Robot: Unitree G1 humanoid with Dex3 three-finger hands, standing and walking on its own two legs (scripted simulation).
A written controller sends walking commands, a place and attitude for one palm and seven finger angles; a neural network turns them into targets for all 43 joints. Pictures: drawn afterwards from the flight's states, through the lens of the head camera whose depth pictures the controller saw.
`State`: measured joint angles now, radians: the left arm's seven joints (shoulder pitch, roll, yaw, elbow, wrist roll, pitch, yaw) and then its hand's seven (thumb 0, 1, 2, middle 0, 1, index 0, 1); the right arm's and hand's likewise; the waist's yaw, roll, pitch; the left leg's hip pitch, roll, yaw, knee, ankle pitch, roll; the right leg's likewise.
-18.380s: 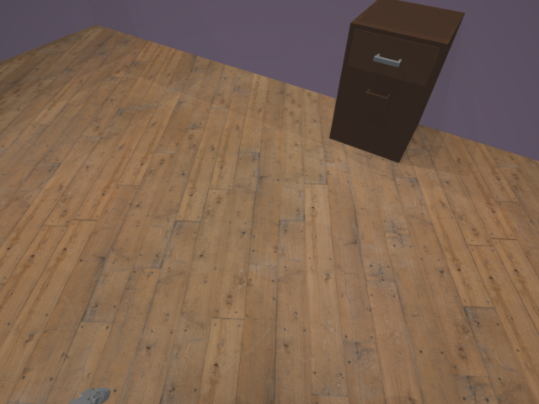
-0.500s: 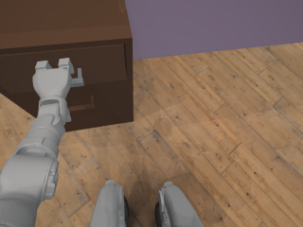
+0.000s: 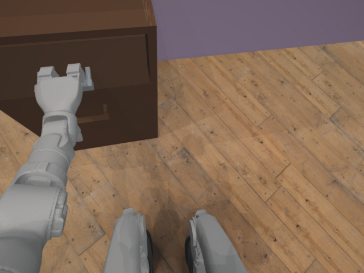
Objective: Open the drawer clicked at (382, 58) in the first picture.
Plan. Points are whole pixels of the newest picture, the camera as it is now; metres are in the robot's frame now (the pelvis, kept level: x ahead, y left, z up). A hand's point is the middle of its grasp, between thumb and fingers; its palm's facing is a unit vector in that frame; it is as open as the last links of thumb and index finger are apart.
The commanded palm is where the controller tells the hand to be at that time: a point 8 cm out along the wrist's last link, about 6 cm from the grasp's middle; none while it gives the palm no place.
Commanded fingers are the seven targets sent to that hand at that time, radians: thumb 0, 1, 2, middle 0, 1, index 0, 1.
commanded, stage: lower the fingers behind the handle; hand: left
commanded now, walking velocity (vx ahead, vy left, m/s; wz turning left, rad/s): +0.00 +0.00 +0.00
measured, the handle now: (65, 80) +0.55 +0.25 -0.04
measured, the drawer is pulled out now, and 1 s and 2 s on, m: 0.00 0.00 0.01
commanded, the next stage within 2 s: close the thumb around the handle in 0.46 s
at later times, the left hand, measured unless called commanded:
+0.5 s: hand (69, 104) +0.50 +0.24 -0.06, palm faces -0.04 -0.03 -1.00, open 13.8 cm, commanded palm +0.49 +0.21 -0.01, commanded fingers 0.00 -0.50 0.30 -0.30 -1.20 -0.30 -1.20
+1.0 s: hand (70, 104) +0.50 +0.24 -0.06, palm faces -0.04 -0.03 -1.00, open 8.6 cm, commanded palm +0.49 +0.21 -0.01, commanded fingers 0.00 0.79 0.85 -0.39 -1.34 -0.39 -1.34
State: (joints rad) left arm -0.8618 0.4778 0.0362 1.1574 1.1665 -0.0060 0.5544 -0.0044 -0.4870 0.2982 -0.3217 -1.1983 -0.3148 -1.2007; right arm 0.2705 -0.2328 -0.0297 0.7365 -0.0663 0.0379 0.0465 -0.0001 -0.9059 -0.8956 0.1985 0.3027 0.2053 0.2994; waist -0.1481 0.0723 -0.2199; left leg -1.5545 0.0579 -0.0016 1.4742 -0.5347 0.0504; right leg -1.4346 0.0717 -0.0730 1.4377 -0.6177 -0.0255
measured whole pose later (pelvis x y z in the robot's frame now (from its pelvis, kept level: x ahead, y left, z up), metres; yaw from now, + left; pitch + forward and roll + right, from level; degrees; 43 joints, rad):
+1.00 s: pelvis +0.00 +0.00 +0.00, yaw +0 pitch +35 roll -6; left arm -0.86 0.48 0.04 1.13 1.16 -0.01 0.54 0.00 0.26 0.62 -0.36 -1.28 -0.37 -1.28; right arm 0.27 -0.23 -0.03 0.73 -0.06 0.04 0.05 0.00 -0.91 -0.90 0.20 0.30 0.21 0.30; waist -0.14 0.07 -0.22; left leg -1.57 0.06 0.00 1.49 -0.54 0.05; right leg -1.45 0.07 -0.07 1.45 -0.62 -0.02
